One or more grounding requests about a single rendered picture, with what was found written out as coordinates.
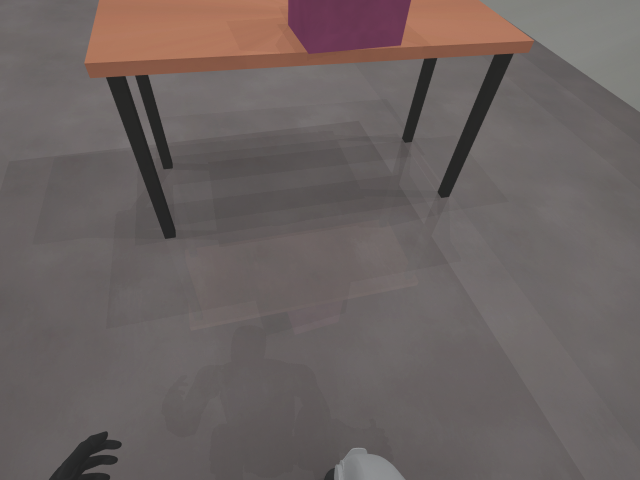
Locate robot right thigh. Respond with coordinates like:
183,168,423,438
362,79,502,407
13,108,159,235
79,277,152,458
334,454,405,480

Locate carton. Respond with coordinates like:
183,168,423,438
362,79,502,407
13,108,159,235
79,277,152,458
288,0,411,54

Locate table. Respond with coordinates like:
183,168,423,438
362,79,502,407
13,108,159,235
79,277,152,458
84,0,534,239

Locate robot right shin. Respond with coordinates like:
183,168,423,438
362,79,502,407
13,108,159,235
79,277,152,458
343,448,368,461

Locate left robot hand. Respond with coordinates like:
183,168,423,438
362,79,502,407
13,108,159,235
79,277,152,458
49,431,122,480

